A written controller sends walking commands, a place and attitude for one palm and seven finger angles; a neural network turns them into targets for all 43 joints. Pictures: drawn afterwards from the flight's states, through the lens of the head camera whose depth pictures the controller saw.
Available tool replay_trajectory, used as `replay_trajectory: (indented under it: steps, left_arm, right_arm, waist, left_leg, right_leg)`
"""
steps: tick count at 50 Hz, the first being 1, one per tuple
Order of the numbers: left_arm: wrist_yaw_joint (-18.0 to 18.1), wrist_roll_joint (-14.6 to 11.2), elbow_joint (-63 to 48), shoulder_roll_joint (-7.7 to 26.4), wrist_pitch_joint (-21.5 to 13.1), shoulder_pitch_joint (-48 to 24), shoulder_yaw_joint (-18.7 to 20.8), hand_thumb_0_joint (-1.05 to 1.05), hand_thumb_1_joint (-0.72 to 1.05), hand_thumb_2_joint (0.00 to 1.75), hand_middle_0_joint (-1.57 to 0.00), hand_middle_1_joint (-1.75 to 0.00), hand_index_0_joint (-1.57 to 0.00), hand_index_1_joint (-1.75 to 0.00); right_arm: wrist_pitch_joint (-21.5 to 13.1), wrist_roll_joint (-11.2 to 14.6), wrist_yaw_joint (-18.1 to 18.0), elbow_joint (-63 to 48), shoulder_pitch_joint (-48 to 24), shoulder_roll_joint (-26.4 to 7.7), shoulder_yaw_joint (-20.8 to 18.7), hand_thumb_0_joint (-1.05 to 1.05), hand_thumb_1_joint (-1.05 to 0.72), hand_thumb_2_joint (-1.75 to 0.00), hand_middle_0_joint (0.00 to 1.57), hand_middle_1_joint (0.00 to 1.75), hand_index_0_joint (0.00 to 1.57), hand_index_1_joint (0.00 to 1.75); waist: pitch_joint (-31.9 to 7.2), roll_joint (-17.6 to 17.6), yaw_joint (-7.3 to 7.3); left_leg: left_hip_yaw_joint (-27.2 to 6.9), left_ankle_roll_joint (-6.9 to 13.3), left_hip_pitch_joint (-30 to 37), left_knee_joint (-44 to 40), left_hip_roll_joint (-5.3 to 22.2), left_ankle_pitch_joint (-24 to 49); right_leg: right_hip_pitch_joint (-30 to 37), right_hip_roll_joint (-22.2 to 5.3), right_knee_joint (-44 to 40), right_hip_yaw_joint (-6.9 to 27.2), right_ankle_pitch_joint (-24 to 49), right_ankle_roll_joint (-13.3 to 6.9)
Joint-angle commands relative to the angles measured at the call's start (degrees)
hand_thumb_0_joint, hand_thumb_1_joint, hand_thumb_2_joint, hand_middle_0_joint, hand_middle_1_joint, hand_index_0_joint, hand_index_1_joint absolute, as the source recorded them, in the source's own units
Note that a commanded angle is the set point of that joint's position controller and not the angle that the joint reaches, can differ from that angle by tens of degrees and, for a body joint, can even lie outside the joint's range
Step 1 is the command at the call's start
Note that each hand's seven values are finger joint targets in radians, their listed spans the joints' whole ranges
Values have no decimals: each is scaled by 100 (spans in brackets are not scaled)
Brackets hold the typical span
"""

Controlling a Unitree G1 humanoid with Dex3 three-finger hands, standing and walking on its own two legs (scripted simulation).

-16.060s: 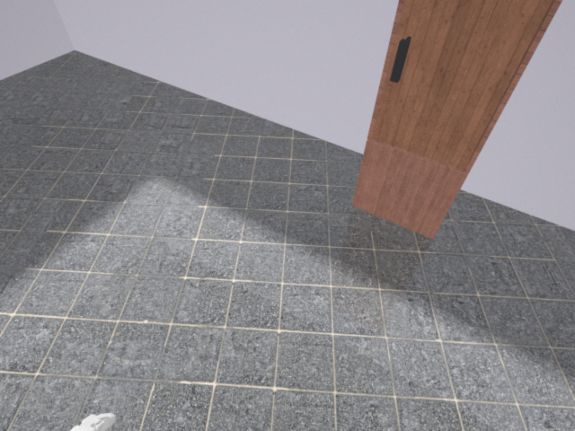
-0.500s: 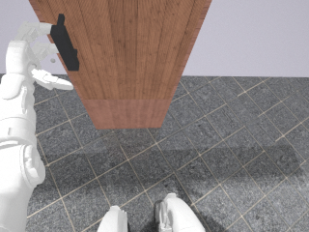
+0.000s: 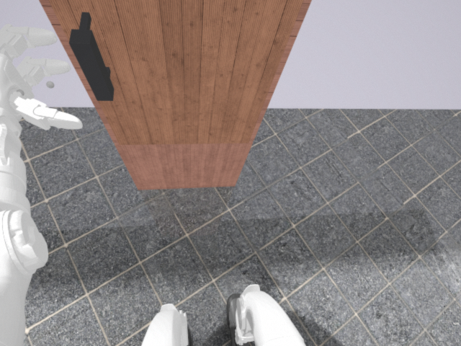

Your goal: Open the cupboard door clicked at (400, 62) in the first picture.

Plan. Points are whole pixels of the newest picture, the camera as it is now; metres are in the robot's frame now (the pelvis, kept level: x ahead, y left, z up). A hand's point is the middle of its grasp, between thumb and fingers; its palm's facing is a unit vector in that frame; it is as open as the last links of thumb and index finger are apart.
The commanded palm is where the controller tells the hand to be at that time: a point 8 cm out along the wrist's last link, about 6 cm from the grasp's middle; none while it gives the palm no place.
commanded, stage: move the hooked fingers beside the handle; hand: left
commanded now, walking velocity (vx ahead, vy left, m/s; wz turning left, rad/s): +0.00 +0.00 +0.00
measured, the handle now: (96, 58) +0.57 +0.18 +0.06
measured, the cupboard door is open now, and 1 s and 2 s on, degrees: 0 0 0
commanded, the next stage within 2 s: slide the fingers in behind the handle in 0.88 s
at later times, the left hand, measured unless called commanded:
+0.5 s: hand (52, 79) +0.54 +0.24 +0.06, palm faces -0.03 -1.00 -0.02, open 13.9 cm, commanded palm +0.52 +0.27 +0.07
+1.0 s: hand (45, 82) +0.52 +0.24 +0.07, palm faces -0.02 -1.00 -0.03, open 13.9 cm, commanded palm +0.51 +0.27 +0.07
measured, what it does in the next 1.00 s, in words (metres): stands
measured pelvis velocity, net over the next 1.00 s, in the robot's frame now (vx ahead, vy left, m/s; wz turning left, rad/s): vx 0.01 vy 0.00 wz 0.00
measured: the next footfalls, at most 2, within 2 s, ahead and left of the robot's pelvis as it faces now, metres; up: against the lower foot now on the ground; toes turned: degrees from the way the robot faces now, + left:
none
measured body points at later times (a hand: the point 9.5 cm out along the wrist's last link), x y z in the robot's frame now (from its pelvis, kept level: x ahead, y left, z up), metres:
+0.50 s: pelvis +0.01 +0.01 +0.00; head +0.17 +0.04 +0.41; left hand +0.53 +0.29 +0.06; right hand -0.01 -0.25 -0.10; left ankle -0.03 +0.08 -0.66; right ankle +0.05 -0.12 -0.66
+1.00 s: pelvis +0.01 +0.00 +0.00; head +0.17 +0.03 +0.42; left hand +0.52 +0.30 +0.07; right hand +0.01 -0.27 -0.10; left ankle -0.03 +0.08 -0.66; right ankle +0.05 -0.12 -0.66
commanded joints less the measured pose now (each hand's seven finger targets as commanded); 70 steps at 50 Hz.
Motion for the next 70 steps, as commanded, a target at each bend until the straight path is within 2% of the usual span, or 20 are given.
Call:
replay_trajectory:
  steps: [1, 3, 6, 13, 18, 27, 31, 34, 36, 38, 42, 46, 48, 50, 52, 57, 61, 63, 67, 70]
  left_arm:
    - [28, -47, -1172, 1740, -412, -2455, 266, 0, -50, 30, -30, -120, -30, -120]
    - [16, -8, -1156, 1955, -430, -2399, 403, 0, -50, 30, -30, -120, -30, -120]
    - [-30, 10, -1150, 1769, -359, -2403, 243, 0, -50, 30, -30, -120, -30, -120]
    - [-100, -105, -1378, 1588, -352, -2545, 165, 0, -50, 30, -30, -120, -30, -120]
    - [1, -92, -1293, 1444, -271, -2519, 108, 0, -50, 30, -30, -120, -30, -120]
    - [143, -52, -1641, 1673, -384, -2161, 340, 0, -50, 30, -30, -120, -30, -120]
    - [112, -91, -1618, 1488, -287, -1801, 270, 0, -50, 30, -30, -120, -30, -120]
    - [88, -83, -1384, 1452, -227, -1856, 202, 0, -50, 30, -30, -120, -30, -120]
    - [91, -77, -1299, 1616, -227, -1954, 286, 0, -50, 30, -30, -120, -30, -120]
    - [77, -101, -1540, 1657, -355, -2249, 306, 0, -50, 30, -30, -120, -30, -120]
    - [-11, -147, -1569, 1703, -493, -2241, 343, 0, -50, 30, -30, -120, -30, -120]
    - [-137, -125, -1204, 1589, -324, -2170, 172, 0, -50, 30, -30, -120, -30, -120]
    - [-179, -120, -1381, 1805, -340, -2225, 316, 0, -50, 30, -30, -120, -30, -120]
    - [-203, -160, -1487, 1707, -319, -2090, 276, 0, -50, 30, -30, -120, -30, -120]
    - [-215, -263, -1732, 1300, -362, -2150, 24, 0, -50, 30, -30, -120, -30, -120]
    - [-26, -268, -1415, 1161, -280, -2290, -2, 0, -50, 30, -30, -120, -30, -120]
    - [212, -41, -1229, 1522, -270, -2358, 175, 0, -50, 30, -30, -120, -30, -120]
    - [295, 32, -1457, 1469, -395, -2635, 95, 0, -50, 30, -30, -120, -30, -120]
    - [327, -9, -1506, 1440, -512, -2512, 158, 0, -50, 30, -30, -120, -30, -120]
    - [273, -86, -1672, 1211, -482, -2433, 52, 0, -50, 30, -30, -120, -30, -120]
  right_arm:
    - [-32, -6, -91, -172, 1147, -1139, -386, 0, -90, -90, 20, 30, 20, 30]
    - [-16, -11, -95, -197, 1154, -1151, -376, 0, -90, -90, 20, 30, 20, 30]
    - [12, -12, -79, -233, 1151, -1155, -376, 0, -90, -90, 20, 30, 20, 30]
    - [45, -32, -71, -165, 1270, -1176, -416, 0, -90, -90, 20, 30, 20, 30]
    - [89, -42, -35, -120, 1287, -1148, -411, 0, -90, -90, 20, 30, 20, 30]
    - [139, -46, 3, -267, 1299, -1107, -423, 0, -90, -90, 20, 30, 20, 30]
    - [170, -10, 27, -316, 1247, -1086, -442, 0, -90, -90, 20, 30, 20, 30]
    - [187, 6, 13, -279, 1223, -1085, -418, 0, -90, -90, 20, 30, 20, 30]
    - [176, 10, -13, -296, 1202, -1101, -416, 0, -90, -90, 20, 30, 20, 30]
    - [138, -6, -34, -286, 1182, -1091, -417, 0, -90, -90, 20, 30, 20, 30]
    - [83, -7, -56, -276, 1173, -1085, -419, 0, -90, -90, 20, 30, 20, 30]
    - [81, 20, -77, -219, 1131, -1100, -397, 0, -90, -90, 20, 30, 20, 30]
    - [76, 12, -93, -221, 1154, -1123, -410, 0, -90, -90, 20, 30, 20, 30]
    - [75, 16, -86, -258, 1143, -1111, -416, 0, -90, -90, 20, 30, 20, 30]
    - [44, 13, -60, -287, 1127, -1078, -433, 0, -90, -90, 20, 30, 20, 30]
    - [32, 19, -58, -216, 1113, -1086, -427, 0, -90, -90, 20, 30, 20, 30]
    - [-6, 2, -59, -217, 1105, -1070, -391, 0, -90, -90, 20, 30, 20, 30]
    - [-40, -30, -42, -214, 1106, -1044, -388, 0, -90, -90, 20, 30, 20, 30]
    - [-77, -39, -19, -245, 1139, -1058, -406, 0, -90, -90, 20, 30, 20, 30]
    - [-75, -33, 10, -228, 1129, -1060, -431, 0, -90, -90, 20, 30, 20, 30]
  waist:
    - [-2887, 1097, -86]
    - [-2973, 1145, -29]
    - [-2863, 1219, -93]
    - [-3242, 1436, -126]
    - [-2991, 1292, -175]
    - [-3302, 1355, 11]
    - [-3181, 1175, 33]
    - [-2794, 1071, -30]
    - [-2641, 718, -70]
    - [-2937, 1048, -63]
    - [-3069, 1001, -70]
    - [-2816, 968, -124]
    - [-3169, 1170, -38]
    - [-3197, 1176, -3]
    - [-3283, 1316, -53]
    - [-2754, 893, -157]
    - [-2649, 817, -104]
    - [-2914, 1230, -95]
    - [-3222, 1063, -95]
    - [-3454, 1281, -58]
  left_leg:
    - [-406, -205, 1576, -723, -9, 2820]
    - [-427, -237, 1595, -702, -5, 3000]
    - [-432, -246, 1680, -710, 18, 2996]
    - [-632, -424, 2377, -617, 108, 3907]
    - [-632, -415, 2250, -640, 115, 3813]
    - [-572, -408, 2331, -626, 100, 4250]
    - [-468, -332, 2147, -721, 77, 4023]
    - [-433, -279, 1895, -762, 60, 3686]
    - [-367, -176, 1487, -784, 20, 3147]
    - [-352, -192, 1649, -744, 4, 3189]
    - [-346, -176, 1685, -668, -2, 3294]
    - [-321, -148, 1466, -688, -7, 2977]
    - [-359, -187, 1686, -666, -4, 3232]
    - [-368, -204, 1783, -666, 8, 3399]
    - [-415, -241, 2082, -660, 29, 3680]
    - [-397, -178, 1623, -709, -2, 3017]
    - [-328, -123, 1152, -707, -44, 2500]
    - [-361, -173, 1417, -671, -41, 2670]
    - [-418, -199, 1660, -628, -14, 2955]
    - [-427, -262, 1952, -637, 7, 3269]
  right_leg:
    - [1769, 130, -217, 375, 1488, -63]
    - [1809, 132, -159, 355, 1585, -78]
    - [1628, 144, -190, 321, 1479, -63]
    - [1246, 175, -133, 211, 1563, -67]
    - [1193, 194, -172, 180, 1509, -60]
    - [1638, 207, -134, 235, 1955, -95]
    - [1901, 201, -230, 265, 2056, -51]
    - [1840, 198, -258, 271, 1947, -51]
    - [2080, 187, -296, 344, 1920, -35]
    - [2092, 165, -253, 388, 1972, -52]
    - [2177, 172, -207, 418, 2120, -68]
    - [2100, 155, -249, 417, 1913, -45]
    - [2122, 140, -199, 410, 2012, -61]
    - [2115, 146, -202, 392, 2084, -61]
    - [1934, 164, -203, 346, 2076, -79]
    - [1840, 164, -267, 343, 1766, -63]
    - [2010, 127, -250, 434, 1560, -45]
    - [1862, 121, -166, 421, 1570, -71]
    - [1912, 144, -115, 377, 1706, -82]
    - [1894, 145, -134, 361, 1847, -68]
